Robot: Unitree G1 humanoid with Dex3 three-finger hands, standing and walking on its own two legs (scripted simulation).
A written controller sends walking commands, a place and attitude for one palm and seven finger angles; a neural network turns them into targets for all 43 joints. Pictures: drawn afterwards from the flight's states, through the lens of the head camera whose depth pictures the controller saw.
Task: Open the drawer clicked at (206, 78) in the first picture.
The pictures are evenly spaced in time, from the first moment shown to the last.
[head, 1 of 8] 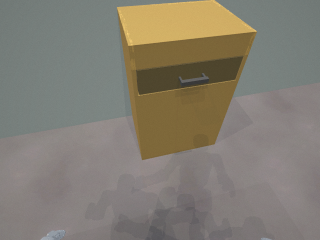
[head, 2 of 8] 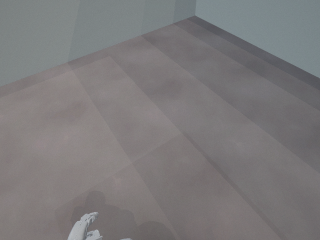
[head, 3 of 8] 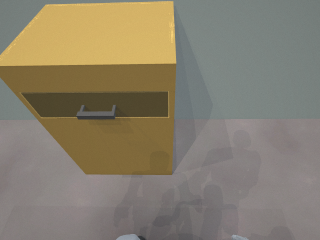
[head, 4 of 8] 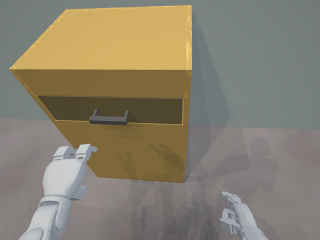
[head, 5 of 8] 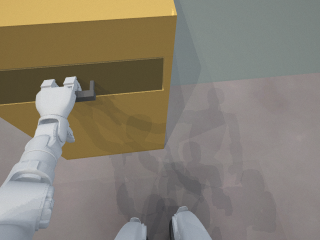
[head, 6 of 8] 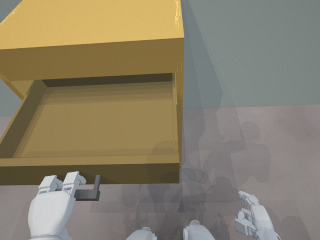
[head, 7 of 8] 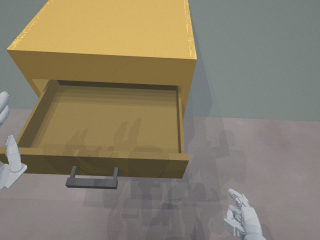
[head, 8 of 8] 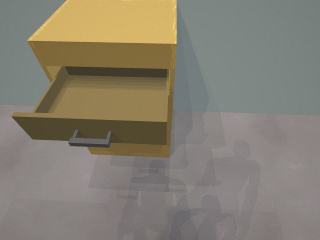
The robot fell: no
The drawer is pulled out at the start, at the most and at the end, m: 0.00 0.30 0.28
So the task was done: yes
